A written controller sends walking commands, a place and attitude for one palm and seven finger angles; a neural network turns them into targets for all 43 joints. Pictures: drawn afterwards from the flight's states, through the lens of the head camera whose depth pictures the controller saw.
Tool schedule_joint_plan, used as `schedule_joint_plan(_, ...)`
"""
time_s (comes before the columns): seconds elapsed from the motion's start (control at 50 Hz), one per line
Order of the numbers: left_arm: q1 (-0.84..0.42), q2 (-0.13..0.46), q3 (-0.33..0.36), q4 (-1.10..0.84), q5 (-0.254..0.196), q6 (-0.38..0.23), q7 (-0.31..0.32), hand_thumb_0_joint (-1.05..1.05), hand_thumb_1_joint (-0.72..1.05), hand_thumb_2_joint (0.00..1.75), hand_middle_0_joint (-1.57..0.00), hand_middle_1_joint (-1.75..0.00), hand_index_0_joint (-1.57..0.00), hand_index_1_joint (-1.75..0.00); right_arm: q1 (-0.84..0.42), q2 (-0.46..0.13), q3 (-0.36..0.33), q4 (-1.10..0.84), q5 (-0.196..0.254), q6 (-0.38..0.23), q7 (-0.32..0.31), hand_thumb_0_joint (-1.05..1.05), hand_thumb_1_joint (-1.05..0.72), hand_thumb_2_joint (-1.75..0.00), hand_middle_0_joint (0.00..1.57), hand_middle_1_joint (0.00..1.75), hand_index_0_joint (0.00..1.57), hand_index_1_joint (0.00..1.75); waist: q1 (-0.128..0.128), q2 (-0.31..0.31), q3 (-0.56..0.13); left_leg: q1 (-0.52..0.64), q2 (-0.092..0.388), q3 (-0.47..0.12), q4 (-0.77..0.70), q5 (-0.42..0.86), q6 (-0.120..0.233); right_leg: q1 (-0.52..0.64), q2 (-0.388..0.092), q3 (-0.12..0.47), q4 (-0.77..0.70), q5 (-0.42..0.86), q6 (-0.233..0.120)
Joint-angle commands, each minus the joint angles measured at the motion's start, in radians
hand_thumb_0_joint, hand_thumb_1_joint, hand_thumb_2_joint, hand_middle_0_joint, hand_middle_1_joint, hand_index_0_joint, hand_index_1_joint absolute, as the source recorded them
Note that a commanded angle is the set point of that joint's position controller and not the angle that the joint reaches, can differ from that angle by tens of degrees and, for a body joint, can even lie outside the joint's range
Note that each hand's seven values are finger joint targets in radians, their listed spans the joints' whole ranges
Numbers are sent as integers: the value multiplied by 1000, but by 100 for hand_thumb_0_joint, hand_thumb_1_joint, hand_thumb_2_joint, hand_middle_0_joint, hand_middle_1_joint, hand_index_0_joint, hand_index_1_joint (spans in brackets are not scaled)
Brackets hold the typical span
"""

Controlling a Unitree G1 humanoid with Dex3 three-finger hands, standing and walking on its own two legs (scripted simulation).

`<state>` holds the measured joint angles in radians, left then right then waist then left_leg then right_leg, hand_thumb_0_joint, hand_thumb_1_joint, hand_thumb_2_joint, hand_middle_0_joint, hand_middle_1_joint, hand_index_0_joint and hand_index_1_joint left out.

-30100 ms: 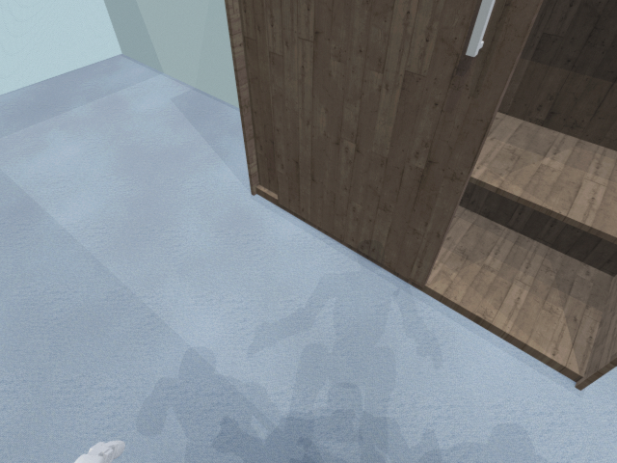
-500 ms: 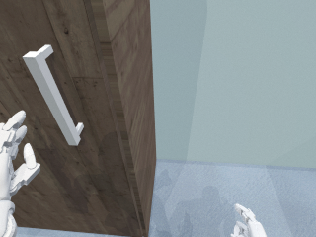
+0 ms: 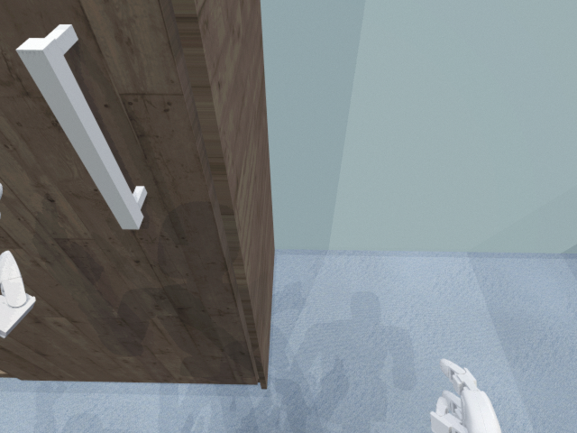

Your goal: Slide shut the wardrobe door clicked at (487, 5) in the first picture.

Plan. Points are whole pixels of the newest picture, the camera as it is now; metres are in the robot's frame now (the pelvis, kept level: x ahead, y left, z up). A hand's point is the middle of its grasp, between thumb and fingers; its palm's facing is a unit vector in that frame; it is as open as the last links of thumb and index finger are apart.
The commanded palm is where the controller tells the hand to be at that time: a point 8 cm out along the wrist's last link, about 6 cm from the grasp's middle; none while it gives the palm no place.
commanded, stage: step back with the hand held close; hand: left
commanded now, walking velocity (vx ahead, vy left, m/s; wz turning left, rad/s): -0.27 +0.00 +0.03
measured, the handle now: (103, 142) +0.33 +0.22 +0.26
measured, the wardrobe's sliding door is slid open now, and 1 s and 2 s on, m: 0.01 0.01 0.01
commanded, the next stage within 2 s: stop stepping back and stand still in 0.76 s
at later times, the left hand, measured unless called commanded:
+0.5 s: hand out of the picture +0.14 +0.28 +0.17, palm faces +0.45 -0.76 -0.47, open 7.4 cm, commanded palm +0.08 +0.30 +0.18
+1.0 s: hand out of the picture +0.03 +0.24 +0.14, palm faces +0.37 -0.79 -0.48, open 7.4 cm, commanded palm -0.05 +0.28 +0.18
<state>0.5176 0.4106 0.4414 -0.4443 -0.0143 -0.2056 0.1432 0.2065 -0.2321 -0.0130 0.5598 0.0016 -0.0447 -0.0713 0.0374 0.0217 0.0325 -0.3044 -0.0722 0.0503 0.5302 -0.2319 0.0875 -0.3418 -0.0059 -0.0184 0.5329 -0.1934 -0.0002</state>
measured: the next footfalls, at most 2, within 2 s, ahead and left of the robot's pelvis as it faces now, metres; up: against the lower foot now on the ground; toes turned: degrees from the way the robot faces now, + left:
right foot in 0.62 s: -0.17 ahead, -0.13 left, +0.00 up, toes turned +5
left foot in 0.88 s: -0.11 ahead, +0.09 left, +0.00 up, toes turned +3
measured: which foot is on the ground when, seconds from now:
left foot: down 0.00-0.66, up 0.68-0.86, down 0.88-1.00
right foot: down 0.00-0.22, up 0.24-0.60, down 0.62-1.00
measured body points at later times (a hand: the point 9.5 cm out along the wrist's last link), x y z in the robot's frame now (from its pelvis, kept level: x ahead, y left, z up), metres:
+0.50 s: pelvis -0.06 +0.00 +0.01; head -0.01 +0.03 +0.46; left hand +0.11 +0.32 +0.20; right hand +0.12 -0.21 -0.07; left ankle +0.03 +0.06 -0.73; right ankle -0.17 -0.15 -0.69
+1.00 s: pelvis -0.19 -0.02 +0.00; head -0.15 +0.00 +0.45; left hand +0.00 +0.28 +0.17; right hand -0.01 -0.27 -0.07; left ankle -0.15 +0.09 -0.73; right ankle -0.18 -0.13 -0.73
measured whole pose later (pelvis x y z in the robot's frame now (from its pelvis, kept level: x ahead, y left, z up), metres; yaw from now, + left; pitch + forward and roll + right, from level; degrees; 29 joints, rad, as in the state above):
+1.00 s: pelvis -0.19 -0.02 +0.00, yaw +0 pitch +1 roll +2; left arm 0.54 0.43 0.41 -0.52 -0.03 -0.16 0.16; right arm 0.16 -0.20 -0.02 0.57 0.01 -0.09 -0.07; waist -0.01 -0.09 0.06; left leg -0.33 -0.02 0.07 0.51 -0.21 0.02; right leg -0.33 -0.03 0.01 0.63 -0.36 0.00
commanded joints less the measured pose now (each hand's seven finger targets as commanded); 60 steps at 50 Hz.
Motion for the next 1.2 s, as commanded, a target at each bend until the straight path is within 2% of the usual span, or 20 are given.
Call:
schedule_joint_plan(0.0, -76, 150, 85, -181, 8, -61, 23, 0, 90, 90, -20, -30, -20, -30, -78, -136, -52, -153, 2, -60, -9, 0, -90, -90, 20, 30, 20, 30, -18, -22, -82, -260, 182, -216, -173, -250, 4, 223, -81, 166, -38, 10, -24)
schedule_joint_plan(0.08, -88, 185, 93, -238, 0, -78, 36, 0, 90, 90, -20, -30, -20, -30, -47, -130, -58, -131, 5, -63, 6, 0, -90, -90, 20, 30, 20, 30, -36, -149, -89, -16, 80, -137, 125, -211, -42, -92, -240, 299, -265, -255, -116)
schedule_joint_plan(0.12, -90, 187, 88, -281, -2, -88, 49, 0, 90, 90, -20, -30, -20, -30, -54, -113, -46, -123, 2, -69, 10, 0, -90, -90, 20, 30, 20, 30, -42, -137, -107, 70, 83, -128, 138, -150, -48, -148, -264, 246, -240, -202, -121)
schedule_joint_plan(0.16, -46, 196, 109, -310, -3, -96, 58, 0, 90, 90, -20, -30, -20, -30, -65, -120, -44, -134, 2, -74, 3, 0, -90, -90, 20, 30, 20, 30, -38, -5, -119, 36, 128, -187, -28, -114, -32, -100, -169, 159, -107, -132, -76)
schedule_joint_plan(0.22, -58, 221, 167, -355, 25, -119, 52, 0, 90, 90, -20, -30, -20, -30, -97, -127, -49, -148, -15, -92, -4, 0, -90, -90, 20, 30, 20, 30, -17, 299, -133, -312, 375, -482, -405, -352, 46, 198, 50, 54, 411, -169, 8)
schedule_joint_plan(0.32, 7, 174, 148, -243, 7, -120, 40, 0, 90, 90, -20, -30, -20, -30, -52, -104, -61, -88, -21, -122, 12, 0, -90, -90, 20, 30, 20, 30, -10, 75, -123, 12, 330, -347, -269, 98, 64, -49, 35, 48, 379, -273, 5)
schedule_joint_plan(0.4, -7, 138, 69, -275, -12, -111, 22, 0, 90, 90, -20, -30, -20, -30, -46, -108, -49, -48, -18, -139, 16, 0, -90, -90, 20, 30, 20, 30, -16, 172, -217, 287, 305, -312, -242, 346, 16, -94, 40, 24, 166, -292, 8)
schedule_joint_plan(0.52, -20, 197, 100, -349, -30, -80, 16, 0, 90, 90, -20, -30, -20, -30, -88, -103, -46, -52, -24, -137, 24, 0, -90, -90, 20, 30, 20, 30, 5, 188, -327, 323, 277, -253, -264, 392, -42, 54, 68, -8, -64, -234, -12)
schedule_joint_plan(0.6, 64, 282, 198, -398, -62, -102, 0, 0, 90, 90, -20, -30, -20, -30, -114, -87, -46, -88, -20, -92, 27, 0, -90, -90, 20, 30, 20, 30, 9, 130, -317, 234, 200, -123, -124, 196, -91, 120, -21, 20, -303, -21, -58)
schedule_joint_plan(0.64, 65, 307, 208, -383, -76, -114, 6, 0, 90, 90, -20, -30, -20, -30, -130, -68, -41, -99, 1, -69, 23, 0, -90, -90, 20, 30, 20, 30, -7, -158, -230, 157, 47, -16, 282, -97, -128, -100, -312, 235, -383, 75, -169)
schedule_joint_plan(0.66, 73, 268, 188, -337, -75, -102, 4, 0, 90, 90, -20, -30, -20, -30, -127, -87, -69, -92, 19, -72, 15, 0, -90, -90, 20, 30, 20, 30, 13, -271, -153, 22, 17, -72, 550, -213, -130, -189, -393, 292, -380, 25, -225)
schedule_joint_plan(0.7, 91, 215, 173, -253, -62, -62, 3, 0, 90, 90, -20, -30, -20, -30, -136, -54, -55, -90, 21, -65, 18, 0, -90, -90, 20, 30, 20, 30, -13, -239, -85, -191, 68, -116, 616, -255, -128, -55, -349, 166, -247, 409, -209)
schedule_joint_plan(0.78, -42, 193, 113, -150, -21, -45, 23, 0, 90, 90, -20, -30, -20, -30, -190, -53, -3, -83, -5, -63, -21, 0, -90, -90, 20, 30, 20, 30, -35, -111, -74, -122, 68, 5, 51, -83, -121, 160, -215, 102, -44, 812, -105)
schedule_joint_plan(0.82, -67, 185, 78, -193, -7, -46, 34, 0, 90, 90, -20, -30, -20, -30, -103, -80, -25, -74, -2, -62, -34, 0, -90, -90, 20, 30, 20, 30, -47, -37, -176, 80, 89, 31, -212, 232, -117, 197, -157, 65, 48, 715, -45)
schedule_joint_plan(0.84, -79, 193, 70, -241, -7, -55, 39, 0, 90, 90, -20, -30, -20, -30, -90, -104, -41, -90, 3, -65, -33, 0, -90, -90, 20, 30, 20, 30, -30, 31, -229, 171, 200, -41, -200, 587, -84, 171, -97, 38, 102, 572, -2)
schedule_joint_plan(0.88, 3, 183, 68, -302, -6, -55, 41, 0, 90, 90, -20, -30, -20, -30, -56, -124, -66, -132, 30, -82, -11, 0, -90, -90, 20, 30, 20, 30, -7, 101, -333, 383, 337, -144, -55, 873, -8, 10, -44, 53, 135, -11, 0)
schedule_joint_plan(0.96, 37, 219, 136, -462, -13, -59, 42, 0, 90, 90, -20, -30, -20, -30, -101, -114, -43, -143, 0, -114, 8, 0, -90, -90, 20, 30, 20, 30, -13, 220, -225, 94, 311, -228, -182, 413, 15, 116, -9, 6, 109, -214, 1)
schedule_joint_plan(1.02, 91, 232, 181, -398, -14, -57, 54, 0, 90, 90, -20, -30, -20, -30, -82, -106, -38, -129, 14, -119, 14, 0, -90, -90, 20, 30, 20, 30, -23, 98, -166, -137, 203, -123, -127, -150, -26, 302, -46, 31, -112, -83, -13)
schedule_joint_plan(1.08, 86, 198, 162, -252, -31, -43, 42, 0, 90, 90, -20, -30, -20, -30, -43, -112, -74, -78, 15, -81, 13, 0, -90, -90, 20, 30, 20, 30, -43, -240, -46, -22, 40, -52, 467, -254, -91, -181, -321, 445, -440, -619, -190)
schedule_joint_plan(1.18, -145, 126, 45, -112, -14, -12, 32, 0, 90, 90, -20, -30, -20, -30, -54, -91, -32, -55, 0, -88, -5, 0, -90, -90, 20, 30, 20, 30, -79, -61, -41, 149, 109, -16, 65, -166, -49, -225, -177, 110, -186, -546, -105)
